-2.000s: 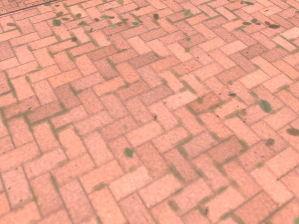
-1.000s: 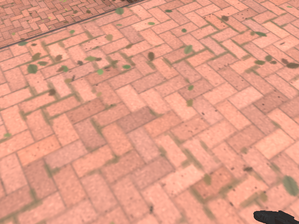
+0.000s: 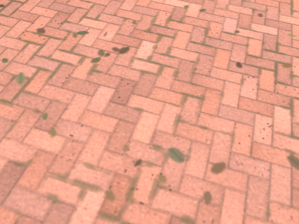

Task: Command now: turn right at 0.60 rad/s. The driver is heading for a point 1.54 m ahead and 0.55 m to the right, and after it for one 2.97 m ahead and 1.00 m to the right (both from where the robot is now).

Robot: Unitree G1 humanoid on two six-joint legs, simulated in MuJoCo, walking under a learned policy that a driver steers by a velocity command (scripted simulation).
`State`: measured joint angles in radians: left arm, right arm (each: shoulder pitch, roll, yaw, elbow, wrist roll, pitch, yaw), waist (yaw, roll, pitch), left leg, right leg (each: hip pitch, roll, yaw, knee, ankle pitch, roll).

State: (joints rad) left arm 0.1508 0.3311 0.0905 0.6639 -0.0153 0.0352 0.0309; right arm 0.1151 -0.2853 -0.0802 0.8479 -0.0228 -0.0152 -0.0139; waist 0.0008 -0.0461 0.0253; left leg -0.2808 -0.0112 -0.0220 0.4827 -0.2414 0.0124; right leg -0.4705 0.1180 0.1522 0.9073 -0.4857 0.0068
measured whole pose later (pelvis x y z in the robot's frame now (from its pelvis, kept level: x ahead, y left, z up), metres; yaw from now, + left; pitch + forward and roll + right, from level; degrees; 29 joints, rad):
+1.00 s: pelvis +0.21 -0.09 +0.01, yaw -30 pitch +2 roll +0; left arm 0.29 0.30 0.05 0.66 -0.02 -0.05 0.00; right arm 0.31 -0.27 -0.06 0.81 0.00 -0.10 0.02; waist -0.03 -0.05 -0.01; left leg -0.19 -0.04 0.00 0.39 -0.23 0.04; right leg -0.53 -0.02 0.07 1.09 -0.31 -0.02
